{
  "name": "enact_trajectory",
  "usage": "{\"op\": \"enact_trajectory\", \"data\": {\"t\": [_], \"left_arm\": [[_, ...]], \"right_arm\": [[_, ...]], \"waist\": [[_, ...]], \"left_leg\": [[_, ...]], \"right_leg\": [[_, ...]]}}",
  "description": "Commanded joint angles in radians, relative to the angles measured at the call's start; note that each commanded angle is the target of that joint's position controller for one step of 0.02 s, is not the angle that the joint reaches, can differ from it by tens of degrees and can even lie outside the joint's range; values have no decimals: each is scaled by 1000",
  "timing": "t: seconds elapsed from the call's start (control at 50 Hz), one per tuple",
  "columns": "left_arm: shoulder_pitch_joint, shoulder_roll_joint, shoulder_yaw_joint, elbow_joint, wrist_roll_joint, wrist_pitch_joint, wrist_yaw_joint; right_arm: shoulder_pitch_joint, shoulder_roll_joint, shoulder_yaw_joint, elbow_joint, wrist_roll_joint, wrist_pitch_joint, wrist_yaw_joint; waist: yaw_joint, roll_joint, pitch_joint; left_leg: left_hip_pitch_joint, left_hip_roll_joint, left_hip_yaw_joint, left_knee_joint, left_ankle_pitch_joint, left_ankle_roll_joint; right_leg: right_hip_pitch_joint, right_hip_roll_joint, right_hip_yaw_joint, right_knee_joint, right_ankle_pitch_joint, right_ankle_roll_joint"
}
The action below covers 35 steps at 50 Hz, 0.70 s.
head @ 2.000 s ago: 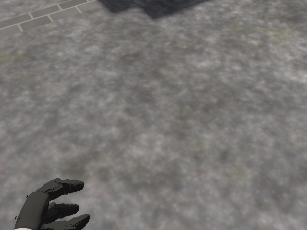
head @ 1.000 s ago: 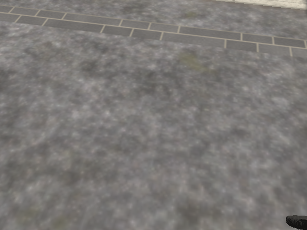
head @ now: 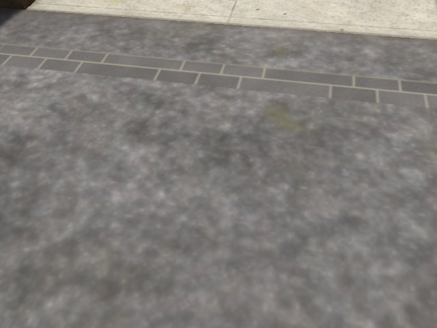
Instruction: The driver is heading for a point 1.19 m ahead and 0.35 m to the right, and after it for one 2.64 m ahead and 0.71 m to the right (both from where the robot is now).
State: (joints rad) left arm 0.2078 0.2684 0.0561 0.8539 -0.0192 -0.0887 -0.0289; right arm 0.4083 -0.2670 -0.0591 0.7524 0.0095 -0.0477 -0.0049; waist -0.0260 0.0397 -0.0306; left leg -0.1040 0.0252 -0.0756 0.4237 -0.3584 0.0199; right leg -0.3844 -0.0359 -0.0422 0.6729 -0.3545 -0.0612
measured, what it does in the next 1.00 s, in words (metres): walks ahead, turning right: right foot, then left foot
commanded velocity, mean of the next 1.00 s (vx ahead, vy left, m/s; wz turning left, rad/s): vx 0.91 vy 0.00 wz -0.33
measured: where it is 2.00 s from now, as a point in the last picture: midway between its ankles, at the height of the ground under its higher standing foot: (303, 130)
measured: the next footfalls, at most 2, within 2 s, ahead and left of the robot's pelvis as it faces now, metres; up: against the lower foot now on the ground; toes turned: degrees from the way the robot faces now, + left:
right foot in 0.04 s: +0.08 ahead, -0.12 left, +0.00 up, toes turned -2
left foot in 0.50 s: +0.51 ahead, +0.07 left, +0.00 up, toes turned +2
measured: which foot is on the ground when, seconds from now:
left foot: down 0.00-0.02, up 0.04-0.48, down 0.50-0.98, up 1.00-1.00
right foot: up 0.00-0.02, down 0.04-0.52, up 0.54-0.96, down 0.98-1.00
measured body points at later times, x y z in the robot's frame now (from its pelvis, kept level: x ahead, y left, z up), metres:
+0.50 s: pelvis +0.31 -0.02 -0.03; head +0.35 -0.03 +0.42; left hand +0.20 +0.23 -0.15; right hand +0.57 -0.23 -0.09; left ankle +0.47 +0.06 -0.74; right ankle +0.04 -0.12 -0.73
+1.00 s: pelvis +0.77 -0.07 -0.04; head +0.79 -0.08 +0.41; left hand +1.01 +0.12 -0.14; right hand +0.66 -0.30 -0.18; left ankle +0.52 +0.09 -0.65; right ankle +0.88 -0.11 -0.74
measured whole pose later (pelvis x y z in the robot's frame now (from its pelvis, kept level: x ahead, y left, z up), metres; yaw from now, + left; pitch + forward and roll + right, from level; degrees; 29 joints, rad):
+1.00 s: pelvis +0.77 -0.07 -0.04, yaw -21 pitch -1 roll +2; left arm 0.11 0.27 0.04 0.76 0.00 -0.04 -0.05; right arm 0.45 -0.22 -0.03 0.94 -0.04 -0.06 -0.03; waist 0.03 -0.04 0.04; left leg 0.12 0.02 0.27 0.90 -0.37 -0.02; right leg -0.51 0.08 -0.16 0.69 -0.23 -0.22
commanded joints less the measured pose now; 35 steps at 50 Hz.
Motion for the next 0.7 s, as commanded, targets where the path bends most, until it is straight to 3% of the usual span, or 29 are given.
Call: {"op": "enact_trajectory", "data": {"t": [0.02,0.04,0.06,0.08,0.1,0.12,0.16,0.2,0.24,0.3,0.4,0.44,0.46,0.48,0.5,0.52,0.54,0.56,0.58,0.6,0.64,0.7], "left_arm": [[243,88,33,33,75,29,-14],[441,162,54,65,82,23,-2],[488,235,49,49,83,10,5],[318,226,46,11,79,22,9],[192,198,42,-29,64,19,10],[145,162,33,-38,54,10,6],[142,107,14,-34,54,-3,10],[201,91,10,1,42,-15,9],[255,95,11,18,31,-20,7],[295,91,8,30,28,-25,8],[346,105,2,73,32,-29,21],[339,136,4,86,39,-25,27],[343,162,9,95,46,-19,34],[338,186,15,102,53,-9,42],[282,200,19,91,51,-1,46],[319,90,-5,49,32,-4,33],[355,8,-21,18,-2,-18,19],[237,102,2,2,4,-16,26],[163,102,3,-14,6,-15,22],[149,76,-4,-11,12,-9,14],[180,29,-10,-7,40,26,-6],[83,3,-13,-52,43,66,-25]], "right_arm": [[-148,-146,-44,-68,-64,-14,17],[-225,-75,-23,-91,-68,-23,18],[-297,38,6,-166,-51,-37,11],[-246,14,7,-186,-35,-39,19],[-259,-42,-1,-175,-40,-35,27],[-232,-72,-7,-150,-55,-32,40],[-192,-78,-8,-113,-70,-12,62],[-236,-65,0,-126,-61,7,71],[-319,-68,4,-145,-55,14,68],[-437,-49,18,-176,-44,10,71],[-566,-41,33,-212,-41,4,72],[-529,-52,30,-200,-45,2,57],[-456,-75,21,-180,-48,2,47],[-290,-111,4,-135,-48,-2,32],[-41,-148,-15,-59,-48,-9,14],[94,-245,-44,-26,-83,-15,-4],[84,-273,-53,-24,-83,-21,10],[-12,-215,-47,-24,-73,-20,17],[-73,-146,-31,-14,-68,-29,16],[-96,-108,-23,5,-67,-40,17],[-100,-60,-6,44,-56,-57,13],[-81,-42,-2,87,-25,-80,19]], "waist": [[180,-40,22],[298,-240,-11],[280,-393,-11],[160,-268,44],[97,-122,108],[59,-57,97],[38,-111,81],[42,-126,130],[60,-85,155],[85,-90,166],[103,-99,196],[66,-139,134],[22,-173,73],[-59,-194,-19],[-185,-172,-130],[-179,-9,-282],[-98,226,-414],[-95,98,-256],[-69,6,-99],[-37,-47,-19],[30,9,46],[56,8,132]], "left_leg": [[-429,44,-51,19,-197,143],[-600,-53,60,445,-94,113],[-803,-155,-29,751,-215,100],[-908,-90,-113,865,-82,110],[-921,10,-68,873,50,99],[-827,62,-32,801,118,76],[-707,83,14,748,175,32],[-743,87,44,713,248,13],[-786,82,77,623,294,0],[-733,60,122,432,371,-2],[-629,25,189,207,374,63],[-471,-51,234,167,278,103],[-368,-93,242,175,218,120],[-177,-118,216,180,151,139],[124,-78,155,135,162,158],[449,172,-140,108,-236,181],[573,399,-699,-107,-604,222],[436,368,-683,-193,-587,193],[270,350,-487,-187,-393,178],[128,315,-361,-221,-225,156],[-32,260,-169,-270,-96,111],[-73,222,40,-325,82,63]], "right_leg": [[515,119,-146,-117,57,39],[661,-70,124,-241,-179,9],[605,-307,674,-483,-567,-49],[504,-386,903,-587,-717,-148],[422,-389,803,-556,-631,-149],[345,-315,641,-532,-496,-123],[261,-204,445,-577,-333,-97],[254,-169,358,-618,-219,-111],[295,-156,289,-648,-96,-124],[328,-132,186,-673,97,-119],[484,-173,92,-691,489,-118],[532,-180,37,-551,985,-99],[558,-193,26,-417,1238,-90],[524,-203,35,-211,1353,-80],[366,-174,27,71,1223,-67],[52,-78,15,443,743,-67],[-218,86,108,739,-51,-58],[-328,33,157,790,27,-85],[-340,-22,139,756,113,-82],[-297,-58,134,693,143,-81],[-229,-95,135,646,150,-63],[-330,-123,105,624,210,-42]]}}
Velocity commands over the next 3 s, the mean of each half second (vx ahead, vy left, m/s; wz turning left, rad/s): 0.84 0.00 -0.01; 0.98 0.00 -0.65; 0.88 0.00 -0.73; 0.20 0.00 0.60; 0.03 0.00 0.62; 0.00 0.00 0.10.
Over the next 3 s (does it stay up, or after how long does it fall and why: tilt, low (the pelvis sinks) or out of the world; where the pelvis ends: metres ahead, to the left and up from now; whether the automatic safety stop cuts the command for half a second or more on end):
stays up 1.41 -0.33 0.00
